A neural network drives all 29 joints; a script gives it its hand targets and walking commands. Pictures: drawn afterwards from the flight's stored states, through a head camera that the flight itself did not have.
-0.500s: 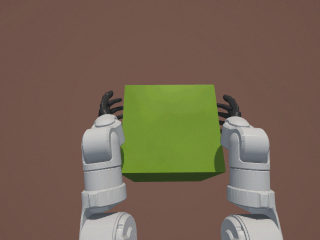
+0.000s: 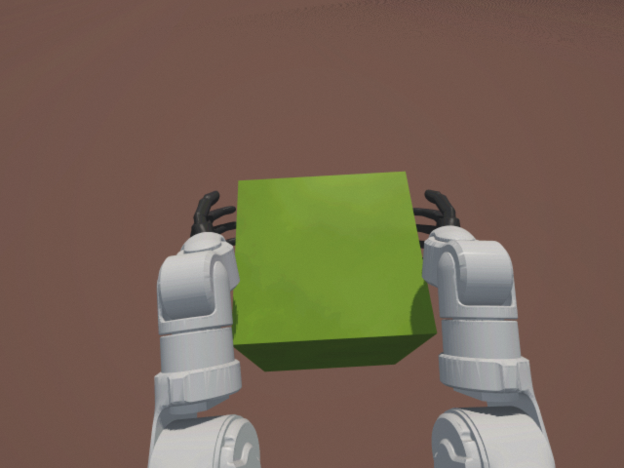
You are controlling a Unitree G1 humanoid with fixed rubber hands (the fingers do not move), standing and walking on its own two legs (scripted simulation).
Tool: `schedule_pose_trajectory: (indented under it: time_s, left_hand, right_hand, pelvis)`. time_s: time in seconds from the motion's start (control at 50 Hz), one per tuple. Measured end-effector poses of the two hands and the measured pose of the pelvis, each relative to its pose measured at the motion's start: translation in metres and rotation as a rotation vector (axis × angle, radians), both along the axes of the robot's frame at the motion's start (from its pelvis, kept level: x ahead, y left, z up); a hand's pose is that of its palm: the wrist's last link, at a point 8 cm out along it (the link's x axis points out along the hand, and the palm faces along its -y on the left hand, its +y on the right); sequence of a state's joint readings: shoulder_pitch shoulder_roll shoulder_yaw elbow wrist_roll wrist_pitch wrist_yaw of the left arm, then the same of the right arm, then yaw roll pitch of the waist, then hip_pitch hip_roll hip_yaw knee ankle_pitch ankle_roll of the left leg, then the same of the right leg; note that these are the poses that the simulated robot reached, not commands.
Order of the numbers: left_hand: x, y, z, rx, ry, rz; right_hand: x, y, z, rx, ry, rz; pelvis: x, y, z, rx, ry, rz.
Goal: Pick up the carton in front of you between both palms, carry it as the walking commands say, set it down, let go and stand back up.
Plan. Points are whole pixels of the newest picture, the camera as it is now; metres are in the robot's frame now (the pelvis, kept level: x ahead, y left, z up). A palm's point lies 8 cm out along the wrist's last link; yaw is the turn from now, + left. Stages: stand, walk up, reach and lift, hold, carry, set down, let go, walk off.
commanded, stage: carry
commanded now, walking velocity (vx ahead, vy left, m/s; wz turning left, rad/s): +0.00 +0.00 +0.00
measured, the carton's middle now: (326, 283) +0.36 +0.01 +0.03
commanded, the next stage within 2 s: none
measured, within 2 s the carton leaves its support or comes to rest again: neither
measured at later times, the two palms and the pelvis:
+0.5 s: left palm (184, 270) +0.31 +0.17 +0.14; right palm (437, 278) +0.30 -0.11 +0.13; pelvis -0.03 +0.03 +0.00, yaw -2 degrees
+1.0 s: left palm (163, 293) +0.28 +0.19 +0.13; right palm (425, 305) +0.26 -0.09 +0.12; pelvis -0.07 +0.05 +0.00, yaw -2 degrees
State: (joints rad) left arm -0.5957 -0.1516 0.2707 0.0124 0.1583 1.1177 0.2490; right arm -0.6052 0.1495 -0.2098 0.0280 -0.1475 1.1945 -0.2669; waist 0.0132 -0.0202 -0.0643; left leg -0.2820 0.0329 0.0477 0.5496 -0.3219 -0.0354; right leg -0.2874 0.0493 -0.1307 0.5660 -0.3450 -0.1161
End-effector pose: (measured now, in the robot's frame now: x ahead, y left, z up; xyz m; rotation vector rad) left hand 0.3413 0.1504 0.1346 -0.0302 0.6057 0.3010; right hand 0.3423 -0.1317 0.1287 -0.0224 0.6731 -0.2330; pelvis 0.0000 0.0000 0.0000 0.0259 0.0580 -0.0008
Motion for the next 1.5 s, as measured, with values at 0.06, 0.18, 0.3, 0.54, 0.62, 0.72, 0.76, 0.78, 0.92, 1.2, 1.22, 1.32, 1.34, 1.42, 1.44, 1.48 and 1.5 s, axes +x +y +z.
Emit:
schedule_pose_trajectory:
  time_s: [0.06,0.18,0.3,0.54,0.62,0.72,0.76,0.78,0.92,1.2,1.22,1.32,1.34,1.42,1.44,1.48,1.5]
  left_hand:
    - [-0.001,0.003,0.003,0.009,0.013,-0.005]
    - [-0.007,0.006,-0.001,0.015,0.061,-0.022]
    - [-0.013,0.010,0.004,0.010,0.047,-0.035]
    - [-0.037,0.023,0.004,0.005,0.066,-0.041]
    - [-0.043,0.028,0.006,0.004,0.062,-0.037]
    - [-0.048,0.033,0.009,0.002,0.043,-0.042]
    - [-0.052,0.034,0.009,0.007,0.047,-0.041]
    - [-0.053,0.035,0.008,0.006,0.050,-0.040]
    - [-0.060,0.037,0.001,0.008,0.083,-0.045]
    - [-0.061,0.045,-0.005,-0.007,0.080,-0.047]
    - [-0.061,0.046,-0.005,-0.007,0.083,-0.046]
    - [-0.061,0.049,0.000,-0.003,0.064,-0.044]
    - [-0.060,0.050,0.001,-0.004,0.059,-0.043]
    - [-0.059,0.050,0.006,0.000,0.045,-0.047]
    - [-0.059,0.050,0.007,-0.003,0.046,-0.048]
    - [-0.059,0.051,0.007,-0.008,0.044,-0.049]
    - [-0.059,0.050,0.007,-0.012,0.042,-0.050]
  right_hand:
    - [-0.001,0.003,0.003,-0.003,0.013,0.005]
    - [-0.013,0.007,-0.005,0.006,0.061,-0.015]
    - [-0.024,0.011,-0.001,0.006,0.047,-0.030]
    - [-0.051,0.023,0.000,0.009,0.067,-0.043]
    - [-0.057,0.029,0.001,0.007,0.063,-0.037]
    - [-0.062,0.033,0.006,0.000,0.043,-0.039]
    - [-0.064,0.035,0.006,0.003,0.047,-0.038]
    - [-0.065,0.035,0.006,0.003,0.050,-0.037]
    - [-0.075,0.037,-0.003,0.006,0.083,-0.042]
    - [-0.077,0.046,-0.006,-0.009,0.080,-0.043]
    - [-0.077,0.047,-0.006,-0.007,0.083,-0.043]
    - [-0.077,0.050,-0.003,-0.002,0.064,-0.042]
    - [-0.076,0.050,-0.002,-0.002,0.060,-0.042]
    - [-0.076,0.051,0.002,0.000,0.045,-0.044]
    - [-0.076,0.051,0.003,-0.004,0.045,-0.044]
    - [-0.076,0.051,0.005,-0.010,0.044,-0.044]
    - [-0.076,0.051,0.007,-0.014,0.041,-0.046]
  pelvis:
    - [0.001,0.002,0.000,-0.005,0.001,-0.003]
    - [-0.003,0.010,0.000,-0.012,-0.016,-0.011]
    - [-0.015,0.018,0.002,-0.019,-0.028,-0.019]
    - [-0.037,0.034,0.004,-0.022,-0.044,-0.026]
    - [-0.044,0.038,0.004,-0.021,-0.042,-0.025]
    - [-0.051,0.042,0.004,-0.021,-0.043,-0.025]
    - [-0.054,0.044,0.004,-0.021,-0.042,-0.025]
    - [-0.055,0.045,0.003,-0.020,-0.041,-0.025]
    - [-0.063,0.048,0.004,-0.021,-0.035,-0.027]
    - [-0.070,0.057,0.004,-0.027,-0.021,-0.026]
    - [-0.069,0.058,0.004,-0.027,-0.020,-0.026]
    - [-0.069,0.060,0.003,-0.028,-0.020,-0.026]
    - [-0.069,0.060,0.003,-0.029,-0.020,-0.025]
    - [-0.069,0.062,0.004,-0.031,-0.022,-0.023]
    - [-0.068,0.062,0.004,-0.031,-0.023,-0.022]
    - [-0.067,0.063,0.004,-0.030,-0.024,-0.023]
    - [-0.067,0.063,0.004,-0.031,-0.024,-0.023]
